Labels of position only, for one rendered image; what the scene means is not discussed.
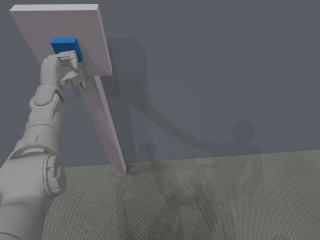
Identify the button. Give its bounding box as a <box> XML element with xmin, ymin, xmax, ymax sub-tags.
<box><xmin>51</xmin><ymin>38</ymin><xmax>83</xmax><ymax>63</ymax></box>

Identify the robot left hand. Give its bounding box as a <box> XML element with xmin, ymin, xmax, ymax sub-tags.
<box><xmin>40</xmin><ymin>50</ymin><xmax>87</xmax><ymax>95</ymax></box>

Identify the left robot forearm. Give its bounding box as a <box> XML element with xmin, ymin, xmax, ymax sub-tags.
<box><xmin>0</xmin><ymin>84</ymin><xmax>66</xmax><ymax>202</ymax></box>

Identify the left robot upper arm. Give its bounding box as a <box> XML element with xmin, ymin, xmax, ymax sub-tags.
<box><xmin>0</xmin><ymin>153</ymin><xmax>67</xmax><ymax>240</ymax></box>

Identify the panel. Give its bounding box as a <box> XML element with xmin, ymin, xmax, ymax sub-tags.
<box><xmin>9</xmin><ymin>4</ymin><xmax>126</xmax><ymax>177</ymax></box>

